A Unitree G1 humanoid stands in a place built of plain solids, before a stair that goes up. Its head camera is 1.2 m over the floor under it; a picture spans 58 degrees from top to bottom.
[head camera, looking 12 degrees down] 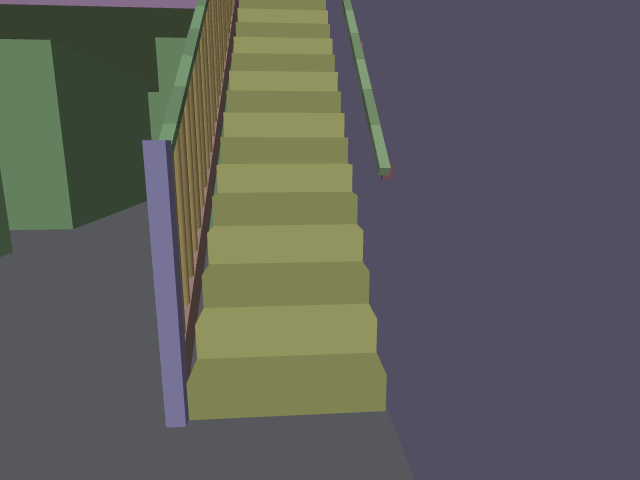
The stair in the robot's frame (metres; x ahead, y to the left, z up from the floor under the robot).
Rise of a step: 0.18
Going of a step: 0.22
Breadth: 0.90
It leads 4 degrees to the left of straight ahead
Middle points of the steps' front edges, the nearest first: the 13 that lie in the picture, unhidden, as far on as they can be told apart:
1.78 0.14 0.18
2.00 0.16 0.36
2.22 0.18 0.55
2.45 0.19 0.73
2.67 0.21 0.91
2.90 0.23 1.09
3.12 0.25 1.27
3.34 0.26 1.46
3.57 0.28 1.64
3.79 0.30 1.82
4.02 0.32 2.00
4.24 0.33 2.18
4.47 0.35 2.37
